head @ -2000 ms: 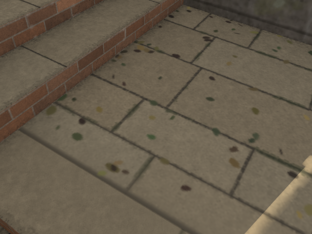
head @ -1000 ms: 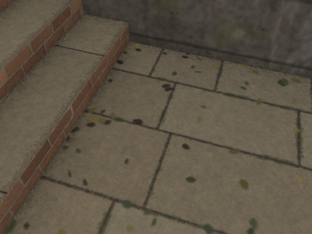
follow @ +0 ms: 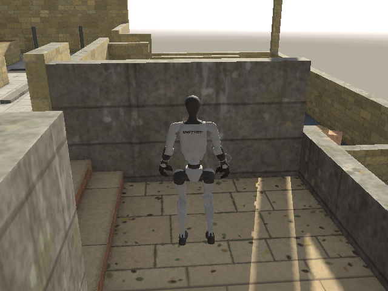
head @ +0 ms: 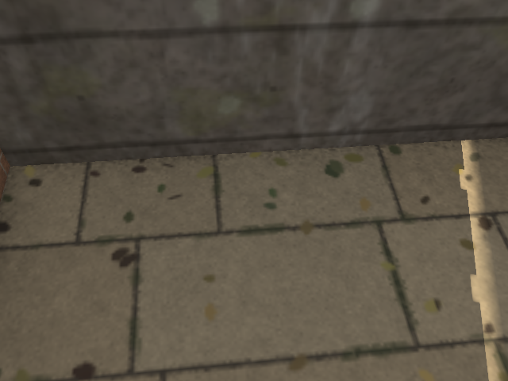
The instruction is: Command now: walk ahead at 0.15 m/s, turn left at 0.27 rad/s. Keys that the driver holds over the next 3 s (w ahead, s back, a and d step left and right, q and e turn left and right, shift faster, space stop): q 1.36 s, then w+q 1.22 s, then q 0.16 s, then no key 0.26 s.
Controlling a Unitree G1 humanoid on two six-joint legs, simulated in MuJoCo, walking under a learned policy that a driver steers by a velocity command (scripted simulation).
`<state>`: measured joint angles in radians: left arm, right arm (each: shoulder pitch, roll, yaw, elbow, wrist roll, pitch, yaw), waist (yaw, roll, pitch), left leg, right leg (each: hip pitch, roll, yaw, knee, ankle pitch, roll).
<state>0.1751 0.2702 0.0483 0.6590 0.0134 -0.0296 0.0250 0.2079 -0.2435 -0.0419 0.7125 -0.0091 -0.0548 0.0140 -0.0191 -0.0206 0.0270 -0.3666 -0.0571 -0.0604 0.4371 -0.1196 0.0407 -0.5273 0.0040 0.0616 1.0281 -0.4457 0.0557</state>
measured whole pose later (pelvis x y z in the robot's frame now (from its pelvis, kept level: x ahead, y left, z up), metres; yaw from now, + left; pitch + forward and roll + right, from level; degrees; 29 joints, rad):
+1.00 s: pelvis +0.02 +0.01 +0.00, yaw +35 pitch +3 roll -2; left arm 0.11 0.28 0.08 0.70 0.00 0.00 0.03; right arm 0.19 -0.29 -0.07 0.60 0.01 0.04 -0.03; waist -0.01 -0.01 0.02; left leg -0.33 -0.09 -0.17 0.49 -0.21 0.05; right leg -0.48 0.03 0.10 0.82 -0.35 0.08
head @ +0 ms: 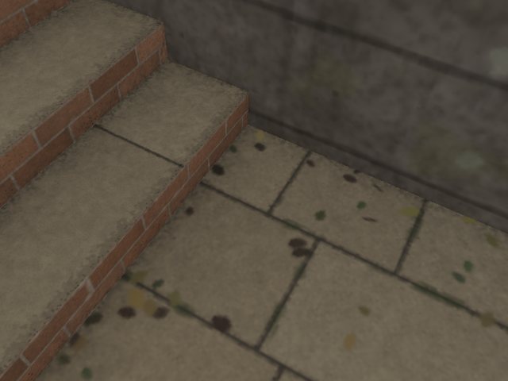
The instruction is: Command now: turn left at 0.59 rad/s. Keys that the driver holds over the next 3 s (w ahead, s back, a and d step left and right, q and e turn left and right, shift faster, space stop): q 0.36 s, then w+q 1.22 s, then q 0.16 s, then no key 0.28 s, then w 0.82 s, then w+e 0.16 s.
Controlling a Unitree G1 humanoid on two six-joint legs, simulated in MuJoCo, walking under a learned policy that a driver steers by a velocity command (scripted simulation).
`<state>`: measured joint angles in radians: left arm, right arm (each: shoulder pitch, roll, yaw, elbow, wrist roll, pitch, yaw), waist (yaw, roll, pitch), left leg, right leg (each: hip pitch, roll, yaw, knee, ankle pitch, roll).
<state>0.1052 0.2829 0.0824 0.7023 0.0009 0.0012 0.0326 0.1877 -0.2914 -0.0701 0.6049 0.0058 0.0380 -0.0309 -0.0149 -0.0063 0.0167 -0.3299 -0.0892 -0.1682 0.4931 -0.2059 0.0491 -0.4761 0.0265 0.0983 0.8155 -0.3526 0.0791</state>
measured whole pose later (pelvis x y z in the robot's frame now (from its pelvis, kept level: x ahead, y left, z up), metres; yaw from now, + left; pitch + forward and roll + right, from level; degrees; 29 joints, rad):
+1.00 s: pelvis +0.16 +0.09 -0.02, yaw +36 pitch +3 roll -1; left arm -0.04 0.28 0.05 0.63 -0.01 -0.12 -0.05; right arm 0.49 -0.29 -0.07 0.76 0.03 -0.03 -0.03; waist -0.10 -0.03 0.03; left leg 0.06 -0.03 -0.23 0.36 -0.47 0.04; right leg -0.52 0.03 0.03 0.48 -0.02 0.00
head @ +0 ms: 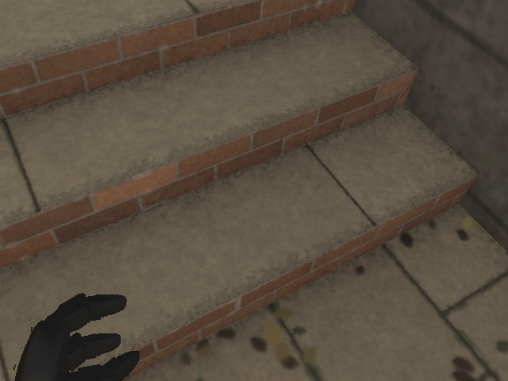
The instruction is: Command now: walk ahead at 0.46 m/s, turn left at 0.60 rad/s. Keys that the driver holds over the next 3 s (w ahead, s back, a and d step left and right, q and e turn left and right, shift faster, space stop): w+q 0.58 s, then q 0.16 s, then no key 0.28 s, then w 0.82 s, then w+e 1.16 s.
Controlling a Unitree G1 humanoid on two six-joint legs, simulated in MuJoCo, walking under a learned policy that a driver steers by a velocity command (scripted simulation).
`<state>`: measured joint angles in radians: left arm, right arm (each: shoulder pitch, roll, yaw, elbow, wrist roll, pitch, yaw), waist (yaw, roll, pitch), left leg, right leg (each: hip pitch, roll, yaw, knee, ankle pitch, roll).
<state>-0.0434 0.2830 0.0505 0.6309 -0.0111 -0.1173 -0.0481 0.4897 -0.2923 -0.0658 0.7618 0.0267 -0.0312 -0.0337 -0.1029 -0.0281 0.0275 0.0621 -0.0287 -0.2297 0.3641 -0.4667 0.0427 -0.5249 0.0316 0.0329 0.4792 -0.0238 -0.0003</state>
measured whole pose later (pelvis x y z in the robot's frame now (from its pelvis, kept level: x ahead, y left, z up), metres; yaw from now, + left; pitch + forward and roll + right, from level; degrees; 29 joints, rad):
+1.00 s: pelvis +0.50 +0.09 +0.04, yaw +32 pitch +3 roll -2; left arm 0.04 0.14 -0.09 0.48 0.04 -0.07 -0.02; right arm 0.39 -0.24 -0.02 0.87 0.02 0.04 -0.06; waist 0.01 0.00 0.05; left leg -0.05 0.00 -0.17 0.43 -0.18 0.04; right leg -0.87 -0.01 -0.15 1.22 -0.42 -0.09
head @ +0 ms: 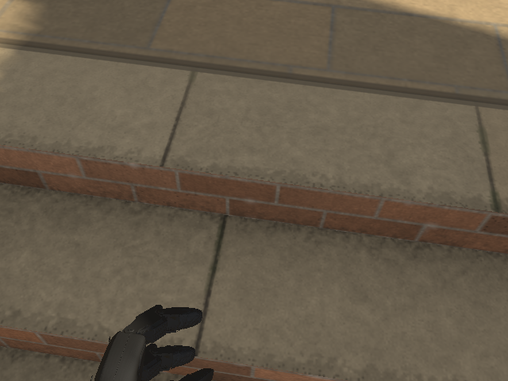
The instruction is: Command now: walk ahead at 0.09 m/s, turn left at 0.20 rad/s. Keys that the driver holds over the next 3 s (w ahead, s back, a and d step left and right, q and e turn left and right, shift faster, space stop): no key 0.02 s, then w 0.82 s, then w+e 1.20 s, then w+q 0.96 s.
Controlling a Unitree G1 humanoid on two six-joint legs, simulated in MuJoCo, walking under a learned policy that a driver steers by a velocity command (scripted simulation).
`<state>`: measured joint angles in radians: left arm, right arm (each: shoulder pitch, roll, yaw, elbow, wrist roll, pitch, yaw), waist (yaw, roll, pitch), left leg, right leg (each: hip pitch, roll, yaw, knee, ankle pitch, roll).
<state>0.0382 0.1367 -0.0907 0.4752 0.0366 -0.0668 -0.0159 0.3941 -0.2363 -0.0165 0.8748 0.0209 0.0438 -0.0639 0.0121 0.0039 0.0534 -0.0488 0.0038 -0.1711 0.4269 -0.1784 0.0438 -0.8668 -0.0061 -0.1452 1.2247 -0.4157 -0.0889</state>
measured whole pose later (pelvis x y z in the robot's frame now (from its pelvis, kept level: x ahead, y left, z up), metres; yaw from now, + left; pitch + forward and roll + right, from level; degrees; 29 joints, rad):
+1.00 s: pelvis +0.46 +0.15 +0.25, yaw -2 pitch +1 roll +0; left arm 0.19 0.24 0.02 0.81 -0.03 -0.06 -0.03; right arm 0.36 -0.18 -0.01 0.97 -0.04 -0.07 0.04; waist 0.01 -0.06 -0.07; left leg -0.46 0.06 0.20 0.79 -0.33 0.06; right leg -0.80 0.02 0.14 1.85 0.00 -0.17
